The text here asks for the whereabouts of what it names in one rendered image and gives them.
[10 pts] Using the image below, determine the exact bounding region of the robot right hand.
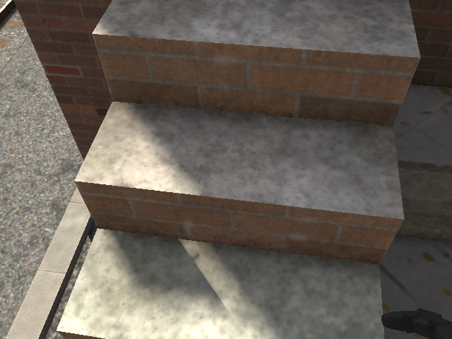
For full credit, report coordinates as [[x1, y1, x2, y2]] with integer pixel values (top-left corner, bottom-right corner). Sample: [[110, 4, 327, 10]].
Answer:
[[381, 308, 452, 339]]

